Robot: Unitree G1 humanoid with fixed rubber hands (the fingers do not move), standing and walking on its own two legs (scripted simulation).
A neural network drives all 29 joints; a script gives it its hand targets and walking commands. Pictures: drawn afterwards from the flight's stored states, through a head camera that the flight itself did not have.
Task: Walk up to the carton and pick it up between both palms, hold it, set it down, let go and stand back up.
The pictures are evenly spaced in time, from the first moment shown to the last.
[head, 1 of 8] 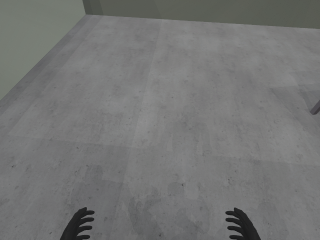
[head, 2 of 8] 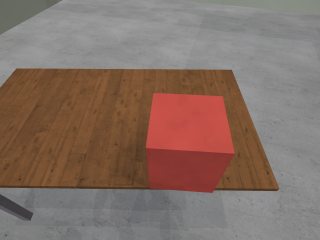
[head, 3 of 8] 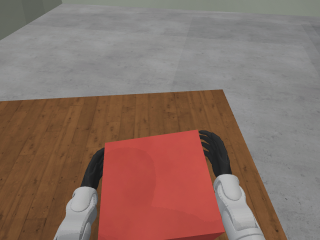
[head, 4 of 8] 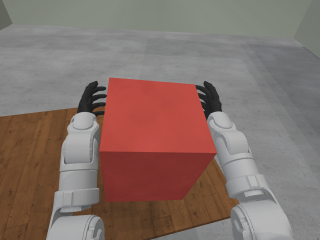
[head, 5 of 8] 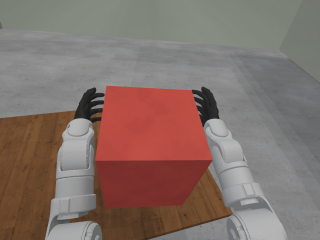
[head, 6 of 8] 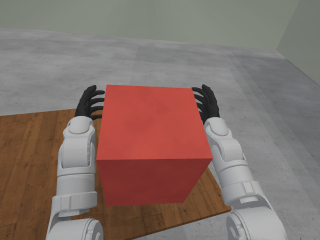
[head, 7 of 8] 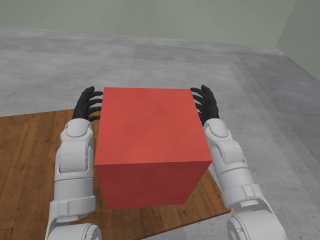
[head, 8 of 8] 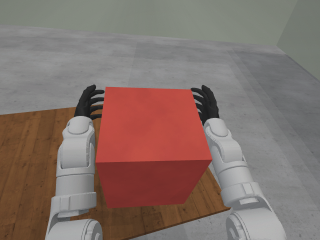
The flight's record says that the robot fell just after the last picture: no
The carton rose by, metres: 0.24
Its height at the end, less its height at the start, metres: +0.14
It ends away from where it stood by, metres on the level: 0.04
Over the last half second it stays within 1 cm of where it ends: yes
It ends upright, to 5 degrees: no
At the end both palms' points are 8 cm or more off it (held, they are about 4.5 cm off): no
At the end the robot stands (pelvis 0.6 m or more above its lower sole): yes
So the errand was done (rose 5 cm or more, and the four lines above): no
